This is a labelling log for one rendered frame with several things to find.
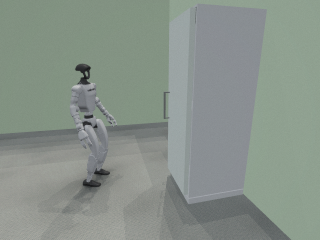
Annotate left robot thigh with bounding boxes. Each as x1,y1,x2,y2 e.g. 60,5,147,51
93,118,108,153

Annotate right robot shin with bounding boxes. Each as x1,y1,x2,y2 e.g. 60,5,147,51
86,154,99,182

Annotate right robot upper arm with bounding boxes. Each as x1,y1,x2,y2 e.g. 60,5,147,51
69,85,83,112

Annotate handle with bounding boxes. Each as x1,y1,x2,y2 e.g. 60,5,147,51
163,91,170,119

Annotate right robot forearm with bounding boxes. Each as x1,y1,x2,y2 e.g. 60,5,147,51
70,105,84,132

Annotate left robot upper arm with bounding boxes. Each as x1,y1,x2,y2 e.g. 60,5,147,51
90,82,99,104

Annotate robot left hand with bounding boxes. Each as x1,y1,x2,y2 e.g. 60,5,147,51
106,114,117,127

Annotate left robot forearm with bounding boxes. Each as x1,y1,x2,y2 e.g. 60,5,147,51
96,100,109,116

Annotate robot right hand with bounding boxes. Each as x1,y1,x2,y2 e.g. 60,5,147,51
78,130,92,149

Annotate fridge door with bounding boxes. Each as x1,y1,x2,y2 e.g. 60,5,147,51
167,7,196,195

